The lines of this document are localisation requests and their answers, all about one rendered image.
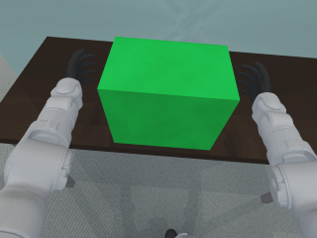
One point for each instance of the carton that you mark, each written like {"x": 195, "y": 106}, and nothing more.
{"x": 167, "y": 93}

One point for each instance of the right robot hand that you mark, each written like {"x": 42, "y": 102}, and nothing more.
{"x": 259, "y": 81}

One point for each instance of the left robot upper arm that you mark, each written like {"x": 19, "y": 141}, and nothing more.
{"x": 39, "y": 168}

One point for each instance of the left robot forearm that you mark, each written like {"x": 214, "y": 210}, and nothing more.
{"x": 56, "y": 121}

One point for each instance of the table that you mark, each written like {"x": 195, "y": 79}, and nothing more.
{"x": 293, "y": 80}

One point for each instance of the left robot hand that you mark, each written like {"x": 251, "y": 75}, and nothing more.
{"x": 76, "y": 66}

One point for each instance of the right robot upper arm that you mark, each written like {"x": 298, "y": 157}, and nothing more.
{"x": 294, "y": 186}

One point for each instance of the right robot forearm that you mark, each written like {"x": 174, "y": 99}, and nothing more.
{"x": 281, "y": 139}

